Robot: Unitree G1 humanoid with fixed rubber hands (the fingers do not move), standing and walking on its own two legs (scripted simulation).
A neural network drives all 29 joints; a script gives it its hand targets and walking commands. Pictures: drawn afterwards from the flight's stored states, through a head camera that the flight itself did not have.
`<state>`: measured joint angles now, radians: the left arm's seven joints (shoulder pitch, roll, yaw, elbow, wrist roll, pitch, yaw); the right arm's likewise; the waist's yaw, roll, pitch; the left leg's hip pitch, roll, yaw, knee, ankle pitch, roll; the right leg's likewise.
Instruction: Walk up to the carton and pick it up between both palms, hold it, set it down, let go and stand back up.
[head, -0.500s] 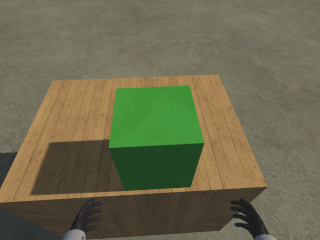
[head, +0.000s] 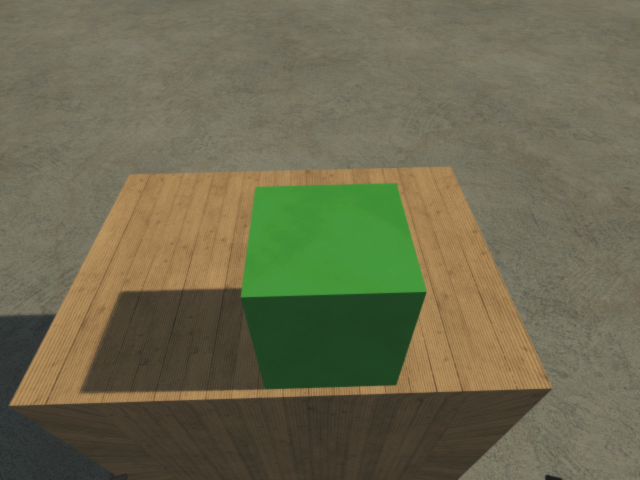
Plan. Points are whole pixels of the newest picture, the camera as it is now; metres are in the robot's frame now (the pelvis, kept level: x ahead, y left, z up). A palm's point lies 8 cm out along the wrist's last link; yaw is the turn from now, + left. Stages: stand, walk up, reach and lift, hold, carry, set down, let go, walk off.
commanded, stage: stand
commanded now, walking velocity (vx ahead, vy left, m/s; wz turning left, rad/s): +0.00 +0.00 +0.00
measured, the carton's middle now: (328, 289) +0.39 +0.01 +0.00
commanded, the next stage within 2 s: none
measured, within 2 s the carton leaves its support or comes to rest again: neither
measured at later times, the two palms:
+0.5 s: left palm out of the picture +0.05 +0.32 -0.10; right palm out of the picture +0.07 -0.29 -0.11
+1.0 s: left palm out of the picture +0.04 +0.32 -0.11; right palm out of the picture +0.07 -0.29 -0.11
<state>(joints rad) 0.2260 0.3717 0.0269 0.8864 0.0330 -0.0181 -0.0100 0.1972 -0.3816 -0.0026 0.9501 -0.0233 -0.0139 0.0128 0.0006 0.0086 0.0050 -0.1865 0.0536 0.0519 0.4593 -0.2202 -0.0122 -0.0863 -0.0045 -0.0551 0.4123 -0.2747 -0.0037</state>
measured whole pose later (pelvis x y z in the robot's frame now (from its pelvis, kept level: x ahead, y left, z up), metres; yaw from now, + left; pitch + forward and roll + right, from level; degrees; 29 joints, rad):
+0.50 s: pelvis -0.01 +0.01 +0.00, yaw +1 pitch -4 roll -1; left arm 0.19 0.37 0.01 1.02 0.02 -0.02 0.00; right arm 0.14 -0.38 0.00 1.06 -0.02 -0.02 0.01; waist 0.00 0.01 0.03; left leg -0.16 0.02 0.04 0.38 -0.16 0.01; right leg -0.06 -0.03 -0.07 0.34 -0.22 0.02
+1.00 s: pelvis -0.01 +0.01 +0.01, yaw +2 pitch -3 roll -1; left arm 0.17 0.36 0.00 1.05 0.02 -0.02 0.00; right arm 0.12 -0.38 0.01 1.09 -0.01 -0.02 0.01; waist 0.00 0.02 0.03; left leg -0.16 0.02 0.04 0.36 -0.14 0.01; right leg -0.06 -0.03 -0.07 0.32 -0.21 0.02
